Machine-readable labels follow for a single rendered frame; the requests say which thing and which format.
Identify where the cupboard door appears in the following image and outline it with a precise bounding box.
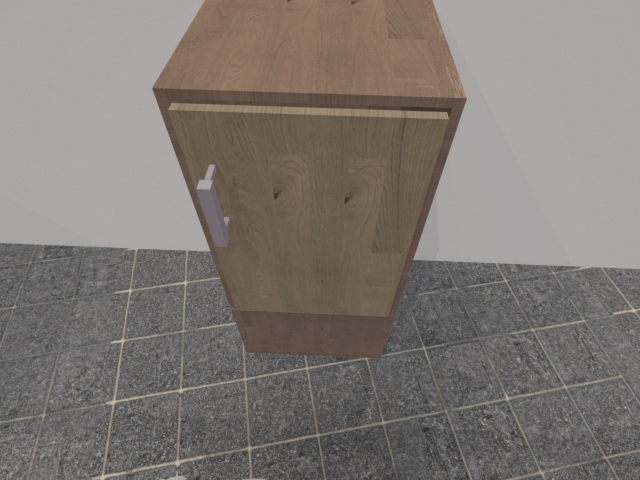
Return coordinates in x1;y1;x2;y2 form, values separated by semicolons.
168;103;449;317

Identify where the handle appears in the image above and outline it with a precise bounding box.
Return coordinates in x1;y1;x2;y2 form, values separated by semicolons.
196;165;230;247

